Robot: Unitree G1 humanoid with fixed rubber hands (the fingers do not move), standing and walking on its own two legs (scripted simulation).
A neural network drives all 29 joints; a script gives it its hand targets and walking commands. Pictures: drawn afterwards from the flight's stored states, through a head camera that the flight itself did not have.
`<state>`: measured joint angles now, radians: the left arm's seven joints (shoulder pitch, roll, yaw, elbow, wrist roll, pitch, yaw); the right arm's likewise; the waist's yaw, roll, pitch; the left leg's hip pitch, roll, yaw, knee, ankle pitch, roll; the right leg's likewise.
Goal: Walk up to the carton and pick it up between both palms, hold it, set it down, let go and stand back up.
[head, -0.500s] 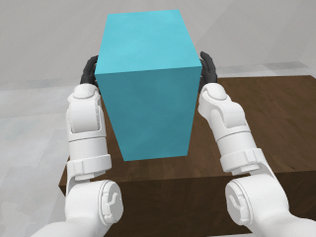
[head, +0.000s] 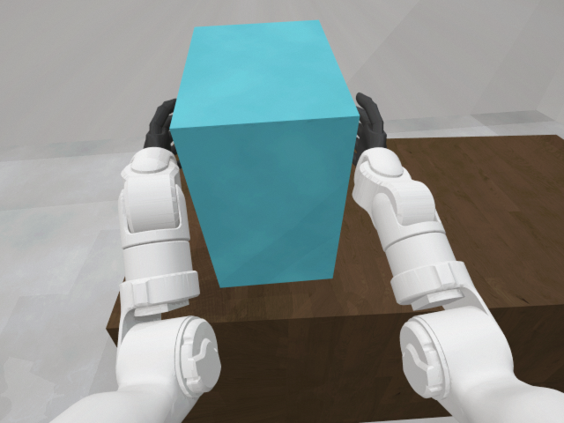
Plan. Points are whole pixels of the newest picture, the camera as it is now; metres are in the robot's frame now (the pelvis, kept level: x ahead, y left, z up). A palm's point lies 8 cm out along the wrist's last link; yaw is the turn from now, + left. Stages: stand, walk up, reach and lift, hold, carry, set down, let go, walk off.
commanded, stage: hold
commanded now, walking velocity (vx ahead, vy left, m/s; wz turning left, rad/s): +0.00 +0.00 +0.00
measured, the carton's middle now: (267, 159) +0.42 +0.01 +0.21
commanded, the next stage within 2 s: set down in 0.52 s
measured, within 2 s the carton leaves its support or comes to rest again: neither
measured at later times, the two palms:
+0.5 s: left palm (163, 160) +0.37 +0.14 +0.25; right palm (370, 156) +0.36 -0.13 +0.24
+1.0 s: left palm (145, 157) +0.39 +0.17 +0.24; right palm (346, 157) +0.38 -0.10 +0.23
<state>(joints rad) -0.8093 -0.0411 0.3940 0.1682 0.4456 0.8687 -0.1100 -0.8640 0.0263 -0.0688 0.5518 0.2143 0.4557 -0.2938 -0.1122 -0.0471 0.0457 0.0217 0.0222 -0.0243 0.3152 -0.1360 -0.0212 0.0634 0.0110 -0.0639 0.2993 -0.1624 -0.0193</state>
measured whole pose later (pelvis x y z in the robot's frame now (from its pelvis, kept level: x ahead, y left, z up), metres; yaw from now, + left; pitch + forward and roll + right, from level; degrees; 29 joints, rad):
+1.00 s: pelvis +0.01 +0.00 +0.00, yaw +1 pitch -13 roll +0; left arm -0.85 -0.05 0.44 0.34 0.50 0.59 -0.16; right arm -0.82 0.15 -0.28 0.66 -0.07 0.10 -0.20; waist -0.06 -0.09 0.10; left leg 0.08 0.01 -0.04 0.29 -0.13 -0.01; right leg 0.13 0.00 -0.08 0.27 -0.17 -0.01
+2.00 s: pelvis +0.03 +0.02 +0.00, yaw +0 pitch -8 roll -1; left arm -0.78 -0.05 0.38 0.62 0.39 0.33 -0.05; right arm -0.73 0.11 -0.31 0.81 -0.10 -0.12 -0.18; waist -0.04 -0.07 0.08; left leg 0.00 0.01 -0.01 0.31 -0.17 0.00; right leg 0.07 -0.01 -0.05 0.22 -0.16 0.01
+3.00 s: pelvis +0.05 +0.03 +0.00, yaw -2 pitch +1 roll -1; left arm -0.86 0.01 0.47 0.95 0.38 0.12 -0.07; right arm -0.75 0.22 -0.59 0.83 -0.35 -0.17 -0.15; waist -0.01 -0.06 0.03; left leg -0.14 0.00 0.02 0.30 -0.17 0.02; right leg -0.09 -0.02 -0.03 0.23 -0.16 0.02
